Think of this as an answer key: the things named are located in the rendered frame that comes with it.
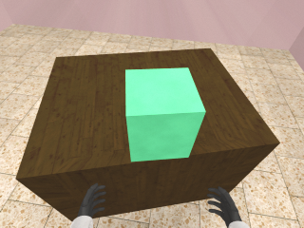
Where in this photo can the pedestal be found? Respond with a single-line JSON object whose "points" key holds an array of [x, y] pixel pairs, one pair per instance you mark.
{"points": [[79, 136]]}

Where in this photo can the carton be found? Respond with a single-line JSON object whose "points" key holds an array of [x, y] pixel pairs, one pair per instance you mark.
{"points": [[163, 111]]}

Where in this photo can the robot left forearm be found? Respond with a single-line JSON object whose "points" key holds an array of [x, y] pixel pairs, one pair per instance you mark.
{"points": [[82, 222]]}

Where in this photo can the left robot hand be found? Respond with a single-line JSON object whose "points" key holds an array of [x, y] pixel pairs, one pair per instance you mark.
{"points": [[88, 203]]}

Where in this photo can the right robot hand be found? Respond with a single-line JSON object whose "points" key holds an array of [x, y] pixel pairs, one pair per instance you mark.
{"points": [[229, 212]]}

